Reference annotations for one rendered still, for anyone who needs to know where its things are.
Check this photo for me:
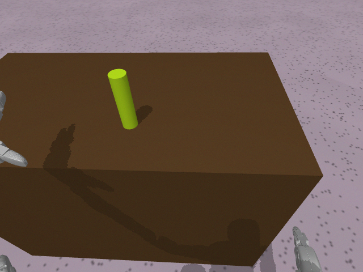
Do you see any right robot hand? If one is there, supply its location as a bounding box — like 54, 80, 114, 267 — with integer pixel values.
293, 226, 322, 272

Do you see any left robot arm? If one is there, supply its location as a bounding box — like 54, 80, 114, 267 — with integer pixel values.
0, 255, 16, 272

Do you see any can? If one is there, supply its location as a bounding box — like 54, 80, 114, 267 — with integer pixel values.
108, 69, 138, 129

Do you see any left robot hand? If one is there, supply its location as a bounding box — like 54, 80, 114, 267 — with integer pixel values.
0, 91, 28, 167

